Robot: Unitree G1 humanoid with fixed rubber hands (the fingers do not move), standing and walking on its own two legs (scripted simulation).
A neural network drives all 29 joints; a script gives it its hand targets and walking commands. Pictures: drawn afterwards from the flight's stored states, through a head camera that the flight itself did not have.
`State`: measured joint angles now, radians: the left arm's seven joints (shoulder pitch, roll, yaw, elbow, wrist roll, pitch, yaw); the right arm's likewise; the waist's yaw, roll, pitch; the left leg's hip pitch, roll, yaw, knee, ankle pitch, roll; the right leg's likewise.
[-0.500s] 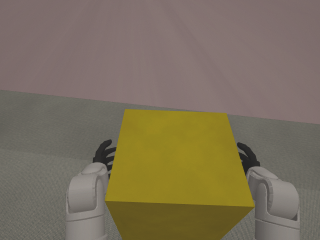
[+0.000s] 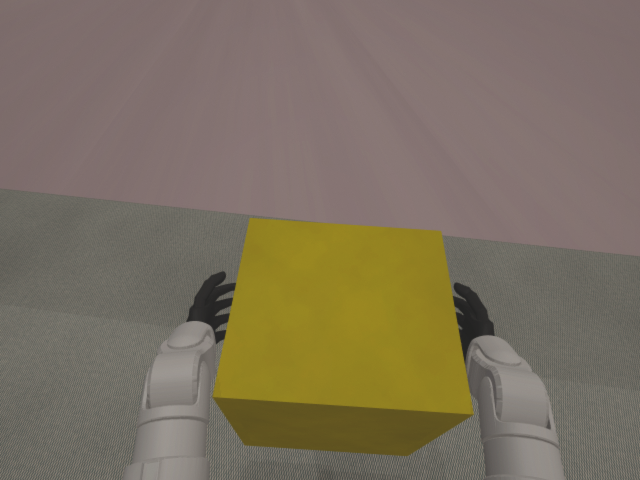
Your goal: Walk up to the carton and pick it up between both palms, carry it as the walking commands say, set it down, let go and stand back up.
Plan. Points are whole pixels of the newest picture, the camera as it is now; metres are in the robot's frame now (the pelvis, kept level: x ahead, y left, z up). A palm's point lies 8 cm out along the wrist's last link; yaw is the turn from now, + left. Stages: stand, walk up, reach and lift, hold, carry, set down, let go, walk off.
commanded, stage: set down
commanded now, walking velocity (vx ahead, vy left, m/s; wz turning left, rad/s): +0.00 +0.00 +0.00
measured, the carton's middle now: (335, 346) +0.31 +0.02 +0.01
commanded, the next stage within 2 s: none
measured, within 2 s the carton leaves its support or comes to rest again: neither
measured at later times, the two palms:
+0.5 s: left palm (224, 349) +0.33 +0.18 -0.03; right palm (452, 366) +0.32 -0.16 -0.02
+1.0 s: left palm (235, 379) +0.34 +0.18 -0.12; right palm (440, 391) +0.33 -0.17 -0.12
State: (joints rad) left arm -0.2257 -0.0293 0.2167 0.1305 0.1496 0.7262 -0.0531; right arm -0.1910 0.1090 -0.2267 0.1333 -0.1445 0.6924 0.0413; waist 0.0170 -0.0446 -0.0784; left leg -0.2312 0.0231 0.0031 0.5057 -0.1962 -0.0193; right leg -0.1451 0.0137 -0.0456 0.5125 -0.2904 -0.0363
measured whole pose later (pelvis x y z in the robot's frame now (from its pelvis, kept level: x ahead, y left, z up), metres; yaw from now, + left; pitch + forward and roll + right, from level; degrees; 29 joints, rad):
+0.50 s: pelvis +0.01 +0.01 +0.00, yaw +0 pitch +5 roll -1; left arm -0.39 -0.10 0.35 0.39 0.22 0.46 -0.07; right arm -0.32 0.10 -0.38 0.40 -0.21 0.40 0.11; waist 0.02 -0.04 0.09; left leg -0.42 0.01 0.00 0.52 -0.19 -0.01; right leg -0.33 0.01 -0.04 0.51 -0.27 -0.03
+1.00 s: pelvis +0.00 +0.01 -0.04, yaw +0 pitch +31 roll -1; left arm -0.37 -0.09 0.30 0.39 0.22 0.15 -0.04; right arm -0.33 0.09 -0.38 0.41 -0.21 0.11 0.12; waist 0.02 -0.04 -0.09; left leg -1.03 0.01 -0.02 0.67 -0.18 0.00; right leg -0.96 0.01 -0.04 0.71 -0.29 -0.03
